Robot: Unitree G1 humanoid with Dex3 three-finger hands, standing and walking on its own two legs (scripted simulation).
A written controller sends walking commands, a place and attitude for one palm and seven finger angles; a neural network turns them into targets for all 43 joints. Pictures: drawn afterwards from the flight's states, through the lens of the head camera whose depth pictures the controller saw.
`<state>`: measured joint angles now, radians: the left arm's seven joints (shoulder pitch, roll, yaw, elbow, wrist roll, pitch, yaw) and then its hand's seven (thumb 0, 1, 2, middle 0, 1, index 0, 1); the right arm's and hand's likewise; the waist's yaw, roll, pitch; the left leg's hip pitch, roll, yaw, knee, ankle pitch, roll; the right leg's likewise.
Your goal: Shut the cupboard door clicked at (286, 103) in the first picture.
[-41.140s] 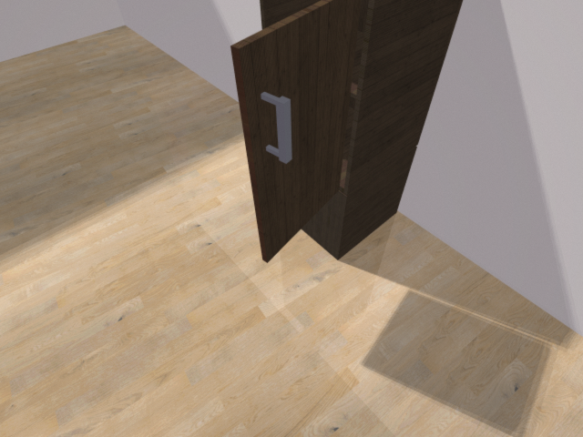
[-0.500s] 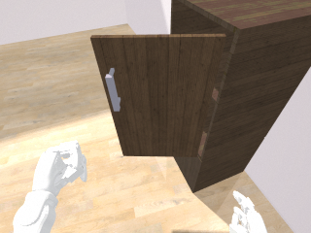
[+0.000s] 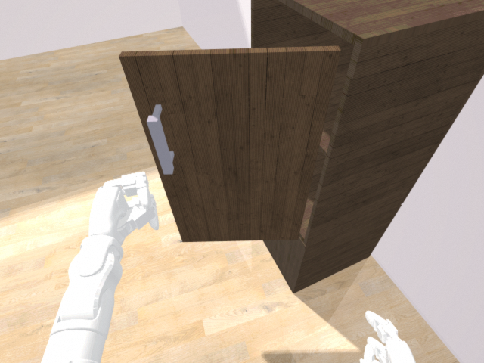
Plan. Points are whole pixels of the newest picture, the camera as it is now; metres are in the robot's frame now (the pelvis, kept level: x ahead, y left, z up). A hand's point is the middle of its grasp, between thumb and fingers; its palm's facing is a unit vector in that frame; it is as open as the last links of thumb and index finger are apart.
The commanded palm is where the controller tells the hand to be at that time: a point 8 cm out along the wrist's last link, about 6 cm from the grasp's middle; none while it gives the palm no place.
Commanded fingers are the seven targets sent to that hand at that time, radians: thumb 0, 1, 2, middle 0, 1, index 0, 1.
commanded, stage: bring the fist close to the handle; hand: left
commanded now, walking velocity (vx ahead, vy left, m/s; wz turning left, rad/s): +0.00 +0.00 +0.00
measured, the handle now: (163, 140) +0.49 +0.19 +0.10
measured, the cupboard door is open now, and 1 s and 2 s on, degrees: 66 66 49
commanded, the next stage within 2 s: push the door shut along its arc in 0.82 s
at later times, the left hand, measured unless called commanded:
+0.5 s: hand (171, 169) +0.41 +0.15 +0.11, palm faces +0.08 -1.00 -0.01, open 3.1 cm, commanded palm +0.37 +0.20 +0.11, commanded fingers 0.00 0.90 0.90 -1.30 -1.50 -1.30 -1.50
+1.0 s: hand (168, 170) +0.41 +0.16 +0.11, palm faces +0.06 -1.00 +0.00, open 3.1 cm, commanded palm +0.39 +0.21 +0.11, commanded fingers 0.00 0.90 0.90 -1.30 -1.50 -1.30 -1.50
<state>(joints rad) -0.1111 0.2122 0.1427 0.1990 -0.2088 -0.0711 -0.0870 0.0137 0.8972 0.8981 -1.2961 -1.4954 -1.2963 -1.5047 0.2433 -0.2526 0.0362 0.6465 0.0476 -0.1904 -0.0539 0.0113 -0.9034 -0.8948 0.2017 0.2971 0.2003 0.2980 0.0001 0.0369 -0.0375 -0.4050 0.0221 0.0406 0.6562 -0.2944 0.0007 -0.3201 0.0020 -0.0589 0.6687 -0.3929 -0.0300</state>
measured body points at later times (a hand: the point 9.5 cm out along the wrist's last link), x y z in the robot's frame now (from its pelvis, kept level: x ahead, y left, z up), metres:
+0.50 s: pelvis +0.00 +0.00 +0.00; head +0.02 -0.01 +0.45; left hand +0.40 +0.20 +0.11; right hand +0.10 -0.25 -0.12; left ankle +0.03 +0.12 -0.72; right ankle -0.03 -0.10 -0.72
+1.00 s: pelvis -0.01 +0.01 +0.00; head +0.02 +0.01 +0.45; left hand +0.40 +0.21 +0.11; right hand +0.08 -0.24 -0.12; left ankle +0.03 +0.12 -0.72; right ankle -0.03 -0.10 -0.72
